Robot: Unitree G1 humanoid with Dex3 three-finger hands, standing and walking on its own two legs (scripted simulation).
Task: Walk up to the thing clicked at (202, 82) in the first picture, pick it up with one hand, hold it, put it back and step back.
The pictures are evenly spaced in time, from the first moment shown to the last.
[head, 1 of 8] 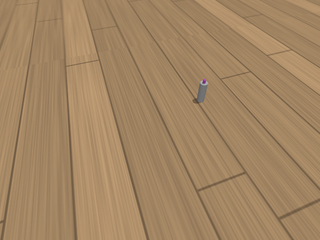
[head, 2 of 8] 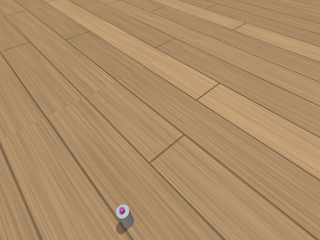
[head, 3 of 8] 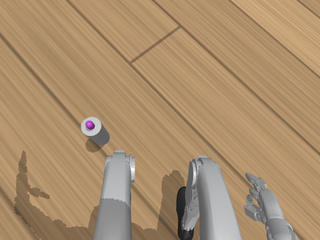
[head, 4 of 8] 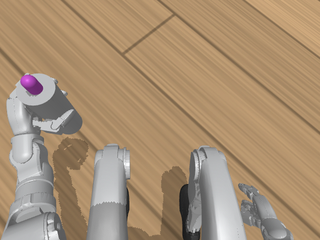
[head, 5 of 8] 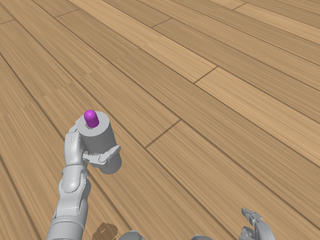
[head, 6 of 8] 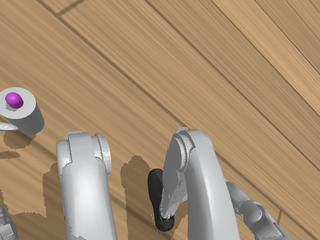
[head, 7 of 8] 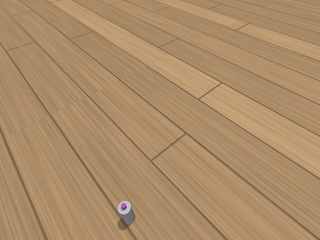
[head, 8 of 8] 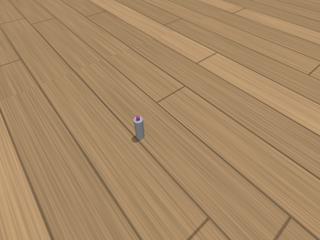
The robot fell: no
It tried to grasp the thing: yes
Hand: left
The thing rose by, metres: 0.67
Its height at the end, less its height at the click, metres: +0.00
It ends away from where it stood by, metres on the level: 0.00
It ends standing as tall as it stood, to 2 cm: yes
